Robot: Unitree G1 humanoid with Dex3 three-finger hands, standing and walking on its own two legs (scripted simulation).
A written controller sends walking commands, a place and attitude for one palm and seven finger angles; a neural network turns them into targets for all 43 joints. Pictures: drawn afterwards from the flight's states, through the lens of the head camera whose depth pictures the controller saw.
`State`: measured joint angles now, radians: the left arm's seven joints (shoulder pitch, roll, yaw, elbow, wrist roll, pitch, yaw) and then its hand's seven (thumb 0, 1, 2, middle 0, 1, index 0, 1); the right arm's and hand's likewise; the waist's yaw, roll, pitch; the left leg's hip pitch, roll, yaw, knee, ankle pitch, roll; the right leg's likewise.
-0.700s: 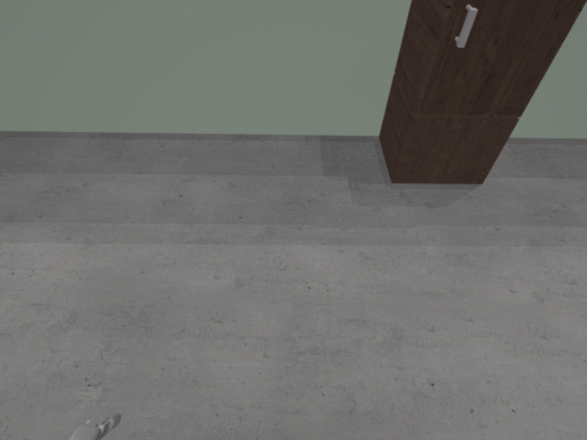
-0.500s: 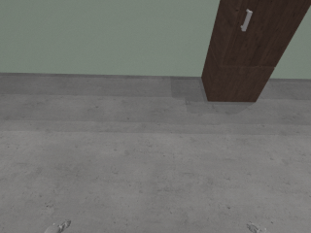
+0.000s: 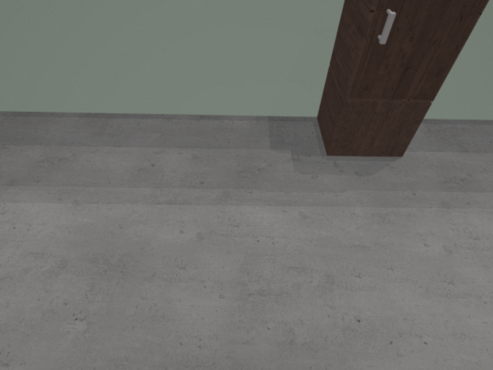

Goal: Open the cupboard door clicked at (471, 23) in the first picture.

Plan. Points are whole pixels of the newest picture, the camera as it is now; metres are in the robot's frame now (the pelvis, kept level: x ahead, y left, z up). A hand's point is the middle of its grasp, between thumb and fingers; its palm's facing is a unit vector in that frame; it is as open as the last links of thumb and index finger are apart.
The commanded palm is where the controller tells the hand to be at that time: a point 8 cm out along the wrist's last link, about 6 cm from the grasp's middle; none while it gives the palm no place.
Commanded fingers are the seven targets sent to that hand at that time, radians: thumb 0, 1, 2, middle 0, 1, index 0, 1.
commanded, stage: stand and wait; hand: left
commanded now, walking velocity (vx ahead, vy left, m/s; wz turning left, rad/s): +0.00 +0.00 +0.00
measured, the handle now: (385, 26) +1.42 -0.51 +0.01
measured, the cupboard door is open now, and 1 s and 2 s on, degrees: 0 0 0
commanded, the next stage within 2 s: look at it before walking up in 0.12 s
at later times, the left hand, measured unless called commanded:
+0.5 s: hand out of the picture +0.06 +0.24 -0.15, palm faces -0.03 -0.94 -0.33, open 7.4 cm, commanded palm none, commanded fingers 0.00 0.90 0.90 -0.20 -0.30 -0.20 -0.30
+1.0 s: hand out of the picture +0.06 +0.24 -0.16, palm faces -0.05 -0.94 -0.33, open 7.4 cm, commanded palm none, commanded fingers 0.00 0.90 0.90 -0.20 -0.30 -0.20 -0.30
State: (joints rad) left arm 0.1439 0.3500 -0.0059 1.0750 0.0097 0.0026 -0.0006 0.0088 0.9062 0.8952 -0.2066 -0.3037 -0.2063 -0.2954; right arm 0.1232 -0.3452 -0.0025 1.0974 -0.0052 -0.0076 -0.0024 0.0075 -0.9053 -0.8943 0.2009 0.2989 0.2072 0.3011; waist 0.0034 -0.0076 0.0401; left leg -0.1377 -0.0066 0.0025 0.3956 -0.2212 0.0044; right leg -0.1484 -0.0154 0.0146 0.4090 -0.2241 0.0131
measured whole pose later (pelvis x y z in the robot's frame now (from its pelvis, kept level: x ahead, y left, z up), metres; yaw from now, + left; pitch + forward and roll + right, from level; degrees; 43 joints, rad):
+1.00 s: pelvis -0.01 -0.01 +0.00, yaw -3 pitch -1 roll +0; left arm 0.16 0.33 0.00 1.06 0.01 0.02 0.01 0.01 0.91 0.90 -0.21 -0.30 -0.20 -0.30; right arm 0.10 -0.32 -0.01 1.08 -0.01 0.00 -0.02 0.01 -0.91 -0.89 0.20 0.30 0.21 0.30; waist 0.02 -0.01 0.04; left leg -0.17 0.02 0.04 0.41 -0.22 -0.01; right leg -0.20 0.01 0.05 0.44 -0.21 0.01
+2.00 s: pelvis +0.03 +0.00 +0.00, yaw -35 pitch +1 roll -2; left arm 0.24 0.29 0.11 0.92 0.04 0.05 -0.06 0.01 0.91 0.90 -0.20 -0.30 -0.20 -0.29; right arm 0.39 -0.18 -0.02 0.98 -0.01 -0.05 -0.03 0.01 -0.91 -0.89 0.20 0.30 0.21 0.30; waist 0.01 -0.05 -0.01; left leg -0.02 0.06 0.16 0.35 -0.33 0.01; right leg -0.67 -0.04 0.02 1.20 -0.17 0.05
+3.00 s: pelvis +0.35 -0.30 +0.00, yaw -58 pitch +0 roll +0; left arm 0.26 0.18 0.08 1.06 0.04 0.02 -0.02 0.01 0.93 0.90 -0.20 -0.30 -0.20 -0.29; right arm 0.44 -0.12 -0.04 1.11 -0.02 -0.08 -0.02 0.00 -0.92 -0.89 0.20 0.30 0.20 0.30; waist -0.01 -0.04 0.02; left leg -0.01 0.07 0.30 0.33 -0.30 0.00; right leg -0.60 -0.11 -0.07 0.98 -0.17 0.01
